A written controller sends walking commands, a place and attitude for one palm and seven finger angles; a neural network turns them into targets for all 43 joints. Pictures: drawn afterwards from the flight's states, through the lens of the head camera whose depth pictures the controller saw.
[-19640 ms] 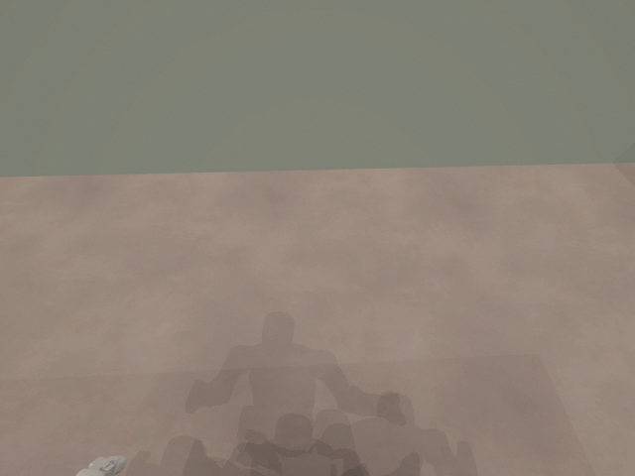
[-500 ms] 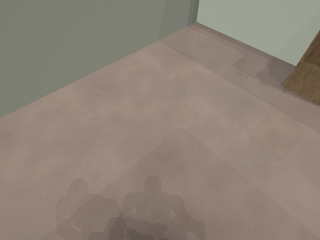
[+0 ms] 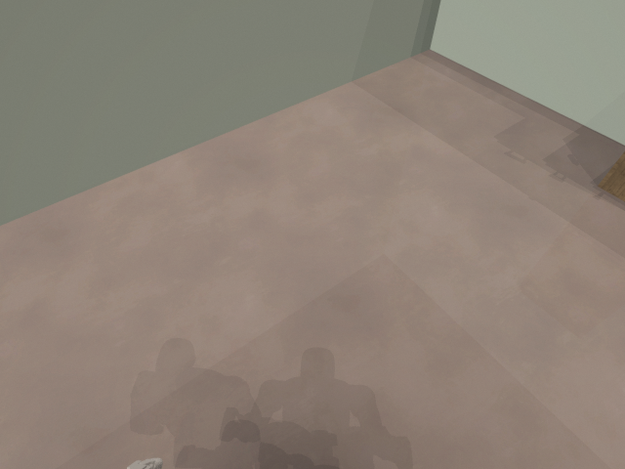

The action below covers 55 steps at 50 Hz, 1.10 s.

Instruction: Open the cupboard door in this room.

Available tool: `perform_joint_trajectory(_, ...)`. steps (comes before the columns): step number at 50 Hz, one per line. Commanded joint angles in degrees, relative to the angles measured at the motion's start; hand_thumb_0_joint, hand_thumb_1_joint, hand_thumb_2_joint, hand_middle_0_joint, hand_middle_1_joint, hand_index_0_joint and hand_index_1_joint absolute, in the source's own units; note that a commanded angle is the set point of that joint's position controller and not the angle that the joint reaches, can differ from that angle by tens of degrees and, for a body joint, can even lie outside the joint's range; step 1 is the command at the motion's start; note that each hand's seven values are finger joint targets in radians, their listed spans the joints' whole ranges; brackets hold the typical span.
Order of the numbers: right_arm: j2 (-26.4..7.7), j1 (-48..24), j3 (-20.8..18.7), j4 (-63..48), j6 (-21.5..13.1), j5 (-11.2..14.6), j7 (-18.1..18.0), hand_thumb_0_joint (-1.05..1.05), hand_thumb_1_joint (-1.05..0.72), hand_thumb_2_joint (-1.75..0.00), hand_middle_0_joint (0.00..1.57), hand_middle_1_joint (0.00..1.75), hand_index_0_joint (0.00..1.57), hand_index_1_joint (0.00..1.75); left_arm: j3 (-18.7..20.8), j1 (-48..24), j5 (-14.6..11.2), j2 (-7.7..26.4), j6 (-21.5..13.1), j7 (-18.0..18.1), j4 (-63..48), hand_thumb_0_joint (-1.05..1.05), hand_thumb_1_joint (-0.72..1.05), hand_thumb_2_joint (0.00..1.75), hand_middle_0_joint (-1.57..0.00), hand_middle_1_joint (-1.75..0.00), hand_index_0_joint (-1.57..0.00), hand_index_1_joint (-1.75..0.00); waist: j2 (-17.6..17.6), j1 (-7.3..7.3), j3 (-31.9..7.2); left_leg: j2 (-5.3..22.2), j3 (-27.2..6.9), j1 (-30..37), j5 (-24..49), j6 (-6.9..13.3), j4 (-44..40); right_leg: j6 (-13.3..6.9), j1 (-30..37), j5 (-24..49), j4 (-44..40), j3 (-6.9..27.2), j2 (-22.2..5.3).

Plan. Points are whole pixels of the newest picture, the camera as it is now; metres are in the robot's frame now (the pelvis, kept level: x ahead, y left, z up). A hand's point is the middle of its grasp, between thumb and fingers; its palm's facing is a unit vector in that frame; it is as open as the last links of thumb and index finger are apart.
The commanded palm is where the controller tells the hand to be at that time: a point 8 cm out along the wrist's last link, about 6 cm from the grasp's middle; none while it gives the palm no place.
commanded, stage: turn or walk to find it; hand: left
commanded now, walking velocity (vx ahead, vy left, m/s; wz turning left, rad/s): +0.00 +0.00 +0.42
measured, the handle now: out of the picture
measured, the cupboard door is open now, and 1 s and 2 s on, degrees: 0 0 0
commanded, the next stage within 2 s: stand and wait in 1.46 s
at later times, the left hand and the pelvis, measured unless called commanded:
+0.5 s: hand out of the picture -0.07 +0.23 -0.19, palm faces +0.26 -0.93 -0.24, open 7.4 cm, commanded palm none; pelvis -0.04 +0.02 -0.01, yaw +13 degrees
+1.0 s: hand out of the picture -0.02 +0.21 -0.14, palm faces +0.40 -0.87 -0.28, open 7.4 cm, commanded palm none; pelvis -0.04 -0.02 +0.00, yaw +25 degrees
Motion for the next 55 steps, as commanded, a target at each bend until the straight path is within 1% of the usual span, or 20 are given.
perform_joint_trajectory(1,-5.2,-1.7,-1.9,-7.0,-1.3,0.6,-0.1,0.0,-0.9,-0.9,0.2,0.3,0.2,0.3,3.0,8.8,1.0,13.6,-1.7,1.2,-2.0,0.0,0.9,0.9,-0.2,-0.3,-0.2,-0.3,-15.5,4.23,-5.3,-1.1,2.3,-16.5,-19.0,-0.9,18.8,-10.9,14.3,18.3,-15.8,19.3,-23.7)
perform_joint_trajectory(2,-7.3,-2.1,-2.5,-6.4,-0.1,-0.2,-0.4,0.0,-0.9,-0.9,0.2,0.3,0.2,0.3,3.4,8.5,0.5,12.3,-2.0,1.3,-2.5,0.0,0.9,0.9,-0.2,-0.3,-0.2,-0.3,-17.6,4.32,-4.7,1.3,-1.0,-15.9,-21.1,-0.7,28.4,-13.1,8.1,18.6,-16.6,20.3,-24.3)
perform_joint_trajectory(3,-7.4,-2.2,-2.8,-5.9,0.3,-0.1,-0.3,0.0,-0.9,-0.9,0.2,0.3,0.2,0.3,3.0,6.0,0.5,10.4,-1.5,1.5,-3.0,0.0,0.9,0.9,-0.2,-0.3,-0.2,-0.3,-13.0,2.74,-1.9,1.8,-1.0,-16.1,-18.7,-0.6,34.8,-13.5,4.9,18.0,-16.3,17.9,-22.5)
perform_joint_trajectory(5,-6.0,0.6,-2.4,-3.6,0.9,-0.1,0.5,0.0,-0.9,-0.9,0.2,0.3,0.2,0.3,2.0,1.3,0.5,7.8,-1.7,1.2,-4.6,0.0,0.9,0.9,-0.2,-0.3,-0.2,-0.3,-7.4,-0.04,0.2,3.4,0.7,-15.6,-11.5,-1.6,40.0,-11.1,3.1,19.5,-14.0,7.3,-16.5)
perform_joint_trajectory(8,-5.7,0.9,-2.3,-3.2,1.1,0.0,0.9,0.0,-0.9,-0.9,0.2,0.3,0.2,0.3,1.7,2.8,0.7,7.1,-2.0,1.2,-4.4,0.0,0.9,0.9,-0.2,-0.3,-0.2,-0.3,-10.0,0.51,0.0,4.0,2.5,-14.7,-8.4,-2.8,40.0,-10.2,3.3,20.2,-14.5,3.9,-15.2)
perform_joint_trajectory(17,-4.8,-5.7,-0.7,-5.2,0.0,0.7,0.8,0.0,-0.9,-0.9,0.2,0.3,0.2,0.3,3.1,8.5,1.4,11.3,-1.4,0.9,-2.3,0.0,0.9,0.9,-0.2,-0.3,-0.2,-0.3,-12.5,4.39,-3.3,4.3,7.8,-8.7,-14.6,-2.8,18.2,-12.9,10.1,27.4,-10.6,2.4,-18.0)
perform_joint_trajectory(21,-5.8,-1.1,-0.6,-4.3,-1.0,0.8,0.5,0.0,-0.9,-0.9,0.2,0.3,0.2,0.3,3.3,7.1,0.8,11.6,-0.8,0.8,-1.8,0.0,0.9,0.9,-0.2,-0.3,-0.2,-0.3,-10.8,1.46,-6.4,3.4,9.9,3.7,-2.6,-1.6,-1.8,-8.1,7.1,26.8,-2.8,-2.0,-16.0)
perform_joint_trajectory(22,-8.6,1.0,-1.2,-3.9,-1.6,0.7,0.6,0.0,-0.9,-0.9,0.2,0.3,0.2,0.3,3.1,7.0,0.2,10.1,-0.3,0.6,-2.3,0.0,0.9,0.9,-0.2,-0.3,-0.2,-0.3,-3.5,-0.03,-7.8,7.0,6.0,11.9,5.6,-0.3,-7.7,-5.0,0.6,19.2,3.6,-5.2,-13.7)
perform_joint_trajectory(23,-14.1,2.2,-2.4,-4.4,-1.8,0.2,0.5,0.0,-0.9,-0.9,0.2,0.3,0.2,0.3,2.4,7.2,0.0,6.6,0.0,0.3,-3.7,0.0,0.9,0.9,-0.2,-0.3,-0.2,-0.3,12.3,-0.64,-7.7,20.3,-11.0,18.4,19.2,4.6,-9.5,-0.8,-13.2,-4.7,14.4,-8.0,-6.1)
perform_joint_trajectory(24,-17.0,4.4,-3.1,-4.0,-1.3,0.2,0.3,0.0,-0.9,-0.9,0.2,0.3,0.2,0.3,1.5,4.6,0.5,4.9,0.4,0.3,-5.5,0.0,0.9,0.9,-0.2,-0.3,-0.2,-0.3,15.1,-2.17,-6.3,26.8,-15.0,14.5,26.2,10.5,-10.5,-0.4,-15.9,-18.9,22.4,-5.0,-4.3)
perform_joint_trajectory(26,-14.0,1.8,-2.4,-3.4,-1.3,-0.1,-1.0,0.0,-0.9,-0.9,0.2,0.3,0.2,0.3,2.1,-0.1,0.4,5.9,1.4,0.6,-4.5,0.0,0.9,0.9,-0.2,-0.3,-0.2,-0.3,15.0,-1.7,-2.1,21.9,-13.1,7.8,19.4,10.2,-11.8,-0.6,-16.9,-13.2,29.7,1.1,-4.2)
perform_joint_trajectory(30,-11.0,-2.4,-1.3,-5.0,-2.0,0.2,-1.1,0.0,-0.9,-0.9,0.2,0.3,0.2,0.3,2.1,4.1,0.5,6.1,0.9,-0.3,-1.8,0.0,0.9,0.9,-0.2,-0.3,-0.2,-0.3,7.5,1.3,-3.3,15.7,-5.4,9.8,21.4,8.6,-10.9,0.4,-16.4,-4.1,31.5,1.0,-3.3)
perform_joint_trajectory(38,-11.3,1.1,-2.3,-4.8,-1.6,-0.1,-0.9,0.0,-0.9,-0.9,0.2,0.3,0.2,0.3,1.6,-0.3,0.3,5.2,0.8,0.1,-4.4,0.0,0.9,0.9,-0.2,-0.3,-0.2,-0.3,7.3,-0.73,-3.9,16.1,-11.3,11.4,21.3,10.9,-9.6,1.0,-14.7,-7.0,21.0,1.5,-1.8)
perform_joint_trajectory(44,-11.2,-1.1,-2.9,-5.6,-1.1,-0.1,-0.6,0.0,-0.9,-0.9,0.2,0.3,0.2,0.3,1.4,4.8,-0.2,4.6,-0.4,0.4,-4.0,0.0,0.9,0.9,-0.2,-0.3,-0.2,-0.3,7.9,1.71,-6.5,12.6,-13.0,4.6,23.4,8.6,-4.0,-0.3,0.6,0.4,-1.6,-0.6,1.3)
perform_joint_trajectory(45,-10.4,-1.5,-2.8,-5.8,-1.1,0.3,-0.5,0.0,-0.9,-0.9,0.2,0.3,0.2,0.3,1.7,6.6,-0.2,5.5,-0.8,0.5,-3.4,0.0,0.9,0.9,-0.2,-0.3,-0.2,-0.3,6.2,2.78,-6.6,10.7,-12.0,-0.2,17.5,6.5,-2.0,-0.5,7.1,6.6,-8.5,-0.6,0.3)
perform_joint_trajectory(46,-7.9,-0.8,-2.4,-6.1,-1.2,0.8,-0.2,0.0,-0.9,-0.9,0.2,0.3,0.2,0.3,2.2,8.3,0.4,8.4,-1.4,0.8,-3.2,0.0,0.9,0.9,-0.2,-0.3,-0.2,-0.3,-1.5,3.36,-7.4,6.8,-8.3,-7.2,6.9,3.3,3.7,-2.3,14.0,8.0,-13.8,5.8,-6.7)
perform_joint_trajectory(47,-4.6,-0.4,-1.9,-7.6,-1.3,0.8,0.1,0.0,-0.9,-0.9,0.2,0.3,0.2,0.3,3.0,8.3,1.1,12.8,-1.7,1.2,-3.6,0.0,0.9,0.9,-0.2,-0.3,-0.2,-0.3,-15.4,3.35,-6.1,-1.3,0.9,-16.3,-13.0,-0.6,14.8,-8.3,16.5,13.1,-16.0,19.0,-20.4)
perform_joint_trajectory(48,-6.8,-2.0,-2.5,-7.8,-0.2,0.1,-0.3,0.0,-0.9,-0.9,0.2,0.3,0.2,0.3,3.6,8.1,0.5,12.9,-1.6,1.3,-4.3,0.0,0.9,0.9,-0.2,-0.3,-0.2,-0.3,-17.8,4.41,-4.9,0.1,0.0,-15.7,-21.3,-0.9,26.0,-12.7,9.0,15.2,-17.5,21.4,-25.4)
perform_joint_trajectory(51,-6.3,0.4,-2.8,-4.3,0.8,-0.1,0.5,0.0,-0.9,-0.9,0.2,0.3,0.2,0.3,2.2,0.8,0.4,7.8,-1.7,1.1,-6.0,0.0,0.9,0.9,-0.2,-0.3,-0.2,-0.3,-6.8,0.12,-0.3,2.8,-0.1,-15.4,-11.5,-1.4,40.3,-11.5,3.3,16.2,-14.9,8.8,-16.9)
perform_joint_trajectory(55,-5.7,1.5,-2.5,-3.4,1.3,-0.1,1.0,0.0,-0.9,-0.9,0.2,0.3,0.2,0.3,2.0,2.3,0.6,6.7,-2.1,1.1,-5.7,0.0,0.9,0.9,-0.2,-0.3,-0.2,-0.3,-10.2,0.58,-0.1,3.8,2.0,-14.7,-7.0,-3.0,40.9,-10.0,3.1,15.5,-15.7,3.5,-14.8)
